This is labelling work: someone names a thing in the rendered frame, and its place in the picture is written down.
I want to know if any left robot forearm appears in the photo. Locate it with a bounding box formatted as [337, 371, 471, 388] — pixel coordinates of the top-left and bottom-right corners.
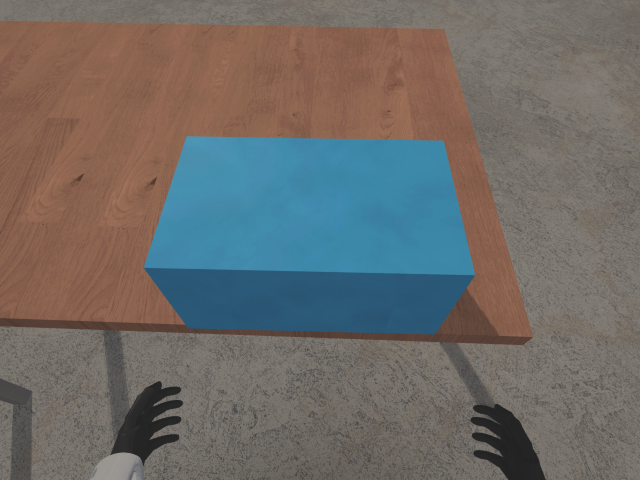
[90, 453, 144, 480]

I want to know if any carton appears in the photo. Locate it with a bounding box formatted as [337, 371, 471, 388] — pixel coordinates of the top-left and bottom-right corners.
[144, 136, 475, 335]

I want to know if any robot left hand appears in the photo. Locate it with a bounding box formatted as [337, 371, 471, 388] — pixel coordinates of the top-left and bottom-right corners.
[110, 381, 183, 466]

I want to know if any robot right hand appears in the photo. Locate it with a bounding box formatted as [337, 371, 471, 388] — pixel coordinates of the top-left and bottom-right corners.
[471, 404, 546, 480]

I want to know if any table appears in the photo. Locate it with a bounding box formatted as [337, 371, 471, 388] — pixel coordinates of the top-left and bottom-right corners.
[0, 21, 533, 405]

